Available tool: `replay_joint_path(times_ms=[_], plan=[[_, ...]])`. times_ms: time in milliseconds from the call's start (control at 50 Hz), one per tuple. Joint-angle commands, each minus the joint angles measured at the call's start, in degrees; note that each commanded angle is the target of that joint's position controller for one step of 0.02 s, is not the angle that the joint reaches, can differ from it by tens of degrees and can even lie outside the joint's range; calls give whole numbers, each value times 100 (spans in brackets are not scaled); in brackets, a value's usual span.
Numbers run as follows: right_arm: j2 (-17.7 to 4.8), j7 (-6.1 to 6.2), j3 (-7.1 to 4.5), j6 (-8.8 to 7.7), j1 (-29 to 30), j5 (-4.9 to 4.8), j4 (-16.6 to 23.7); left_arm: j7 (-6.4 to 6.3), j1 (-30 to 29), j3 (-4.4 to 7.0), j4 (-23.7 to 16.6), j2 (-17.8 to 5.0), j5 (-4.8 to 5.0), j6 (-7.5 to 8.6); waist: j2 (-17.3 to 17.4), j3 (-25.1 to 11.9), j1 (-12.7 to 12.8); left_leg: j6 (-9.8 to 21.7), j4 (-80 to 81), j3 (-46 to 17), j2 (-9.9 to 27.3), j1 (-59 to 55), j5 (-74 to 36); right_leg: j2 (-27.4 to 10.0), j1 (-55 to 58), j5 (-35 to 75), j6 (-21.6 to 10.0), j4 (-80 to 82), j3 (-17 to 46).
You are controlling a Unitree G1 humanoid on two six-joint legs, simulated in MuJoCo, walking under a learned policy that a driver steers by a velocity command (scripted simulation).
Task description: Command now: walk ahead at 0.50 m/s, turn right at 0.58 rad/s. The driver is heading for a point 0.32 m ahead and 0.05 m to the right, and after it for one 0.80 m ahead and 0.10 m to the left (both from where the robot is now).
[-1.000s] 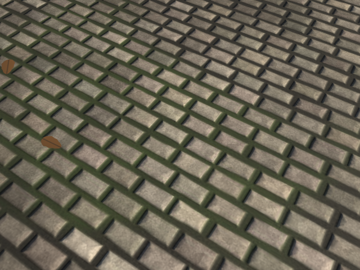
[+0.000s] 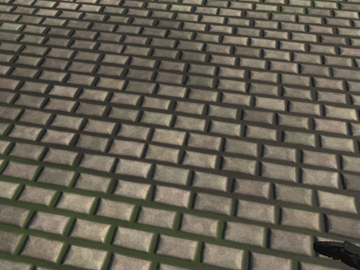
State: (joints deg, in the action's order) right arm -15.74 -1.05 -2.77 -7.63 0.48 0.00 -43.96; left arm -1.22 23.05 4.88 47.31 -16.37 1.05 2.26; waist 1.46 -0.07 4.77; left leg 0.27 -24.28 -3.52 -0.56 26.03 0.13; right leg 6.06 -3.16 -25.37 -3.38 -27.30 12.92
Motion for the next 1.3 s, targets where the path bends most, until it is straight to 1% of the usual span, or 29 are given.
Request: replay_joint_path(times_ms=[20,40,60,80,120,160,320,380,440,480,500,520,540,560,580,620,660,800,940,1000,1040,1060,1080,1100,1120,1160,1180,1220,1300], plan=[[-1572,106,-500,-60,-2026,158,-19,1,111,-43,-617,-130,18,104,623,-1860,-977,1187,-12,-2435,1949,-4535,1018,-116,-2686,1077,61,-3101,-151],[-1429,58,-475,16,-2158,14,-144,7,463,-83,-698,-290,102,148,1803,-2055,-834,1577,492,-4191,2602,-4951,2077,-201,-3890,-990,155,-4223,-315],[-887,65,-335,53,-1834,-49,3,11,165,36,-619,-802,135,127,1004,-1265,-917,1341,626,-3598,2390,-4296,2686,-582,-4263,-584,196,-4698,-191],[-675,82,-271,107,-1541,-23,70,12,-312,71,-690,-899,89,89,476,-653,-934,1090,720,-2651,2120,-3492,2363,-799,-4216,-111,223,-4696,-426],[-453,76,-183,143,-1138,63,43,31,-686,105,-802,-723,-7,45,252,-4,-710,873,1102,-1536,1617,-2303,1321,-1125,-3834,466,186,-4173,-526],[-512,71,-205,100,-1075,56,-36,81,-547,61,-869,-457,62,-30,532,61,-552,986,1390,-993,1562,-1871,853,-1305,-3568,677,228,-3963,-651],[-910,115,-324,136,-1273,1,-219,254,-1519,-42,-1312,-218,33,3,175,214,-774,915,1610,713,1385,-2145,-518,-1275,-3603,2628,287,-1875,-1069],[-1024,114,-341,218,-1686,-74,-366,349,-2089,-105,-1544,-110,23,17,97,379,-998,873,1557,901,1505,-2443,-563,-1143,-3461,2639,186,-1207,-1296],[-1167,62,-353,335,-1959,-200,-587,388,-2304,-94,-1718,-191,6,45,180,522,-861,903,1282,769,1746,-2908,-1348,-905,-3267,1810,-46,-715,-1433],[-1328,72,-357,404,-1860,-263,-661,372,-1670,58,-1581,-516,-60,72,375,73,-320,783,307,828,1677,-3010,-3129,-603,-2125,1557,-267,-310,-1680],[-1239,82,-297,420,-1828,-267,-695,328,-747,208,-1279,-782,-70,79,315,-469,180,621,-722,1007,1433,-2566,-3374,-463,-692,2073,-422,-23,-1785],[-925,76,-156,374,-1840,-126,-577,224,257,356,-1060,-1233,-132,47,-112,-1282,568,381,-2381,1029,1138,-1176,-1682,-1386,1279,2513,-731,-372,-762],[-170,-12,89,254,-2545,-41,-439,179,322,395,-1041,-1741,-160,52,-1584,-2212,33,32,-4459,668,112,949,3169,-3074,2976,1928,-1691,92,2062],[-841,-27,-92,156,-2071,-238,-565,185,408,266,-1104,-1179,-177,80,-883,-2406,417,70,-5105,-297,162,1311,3463,-3074,2666,1648,-1589,608,2443],[-1023,-29,-173,135,-1553,-373,-327,188,66,178,-1034,-986,-167,119,-853,-1371,324,107,-5170,-197,408,1757,3043,-2846,1948,1995,-1289,716,1377],[-862,30,-181,209,-1372,-205,-347,217,-645,64,-984,-568,-123,186,-650,-503,-110,50,-4532,-69,808,1449,2192,-2349,520,2386,-971,1087,171],[-641,50,-184,402,-1751,-208,-477,229,-958,45,-945,-386,-172,309,-733,-317,-442,-5,-4364,-129,953,793,1694,-2199,-263,2309,-887,1592,-364],[-311,3,-144,545,-1115,-135,-228,80,-962,137,-566,-555,-215,436,-470,293,-486,-108,-2723,-147,866,1257,11,-2008,-393,2756,-690,2091,-1831],[-274,-237,-71,524,-39,-113,321,6,-494,267,-228,-867,-31,234,-367,636,-136,254,-1373,489,660,1465,190,-2331,686,3357,-508,1718,-2401],[-531,-272,-213,555,-467,-141,394,-36,-645,322,-239,-1109,34,94,-632,157,-516,580,-1354,992,132,545,1049,-2325,978,5999,-307,572,-2600],[-1110,-170,-546,586,-2043,-179,34,-56,-769,272,-285,-1087,68,34,-457,-710,-1384,967,-851,1006,-357,-1811,775,-1936,146,6061,55,-1721,-2818],[-1741,-37,-725,643,-2554,-177,-68,-64,-576,120,-465,-586,-125,101,683,-1112,-1303,1499,-637,-1046,798,-3480,830,-1431,-1758,2833,413,-3730,-2802],[-1977,-84,-697,546,-2268,-135,159,-8,-341,-67,-701,-139,-129,318,1323,-1941,-818,2567,425,-4395,1917,-4691,1857,-246,-3508,-971,620,-5284,-1477],[-1428,-132,-536,471,-2295,-113,209,80,-1021,30,-797,-660,93,505,498,-1795,-1187,2249,853,-4190,1902,-4706,2042,-568,-4175,-717,463,-5456,-680],[-1166,-128,-471,407,-2136,-118,181,113,-1299,25,-882,-688,191,601,369,-1078,-1109,2022,823,-3324,1725,-4065,1767,-810,-4383,-245,305,-5130,-758],[-707,-94,-326,373,-1350,-89,334,16,-1291,84,-724,-721,-87,593,-123,-316,-610,1629,819,-2038,1273,-2489,117,-1246,-3709,463,287,-4162,-837],[-694,-57,-301,370,-1177,12,444,21,-1120,114,-694,-766,-110,507,121,-294,-435,1673,821,-1773,1258,-1969,-1030,-1309,-3265,539,364,-4098,-837],[-754,-2,-313,355,-1166,19,432,13,-907,101,-632,-634,-159,359,29,-316,-311,1643,788,-1137,1118,-1508,-2594,-1282,-2908,609,534,-3694,-979],[-865,147,-323,427,-1301,-43,303,12,-1359,-40,-741,-290,-184,252,196,-371,-433,1268,740,-273,651,-1300,-3109,-1032,-2695,1956,660,-2081,-1234]])
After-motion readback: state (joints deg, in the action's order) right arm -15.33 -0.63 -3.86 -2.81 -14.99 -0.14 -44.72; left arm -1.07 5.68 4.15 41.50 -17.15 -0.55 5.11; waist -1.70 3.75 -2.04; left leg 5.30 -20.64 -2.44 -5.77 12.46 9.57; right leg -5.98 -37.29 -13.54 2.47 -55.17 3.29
